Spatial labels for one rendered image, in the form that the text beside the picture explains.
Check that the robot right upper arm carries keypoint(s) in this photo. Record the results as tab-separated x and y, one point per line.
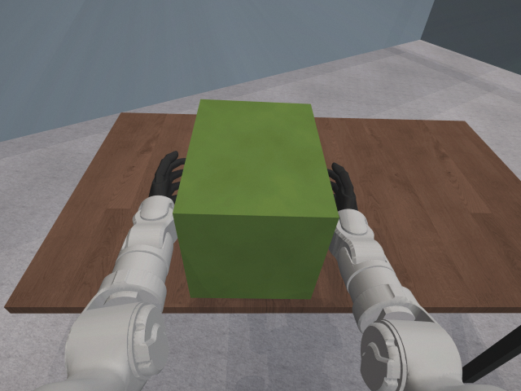
403	355

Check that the table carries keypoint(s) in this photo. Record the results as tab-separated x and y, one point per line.
443	206

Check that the robot left hand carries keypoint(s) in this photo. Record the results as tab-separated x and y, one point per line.
162	183

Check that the robot left upper arm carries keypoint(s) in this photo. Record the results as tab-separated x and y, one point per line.
114	348

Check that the right robot forearm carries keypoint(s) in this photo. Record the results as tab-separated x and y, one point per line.
368	276

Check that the carton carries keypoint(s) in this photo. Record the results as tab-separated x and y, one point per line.
255	212

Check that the robot right hand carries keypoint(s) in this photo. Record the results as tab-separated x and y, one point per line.
345	197

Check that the left robot forearm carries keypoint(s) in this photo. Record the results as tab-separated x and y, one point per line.
143	261

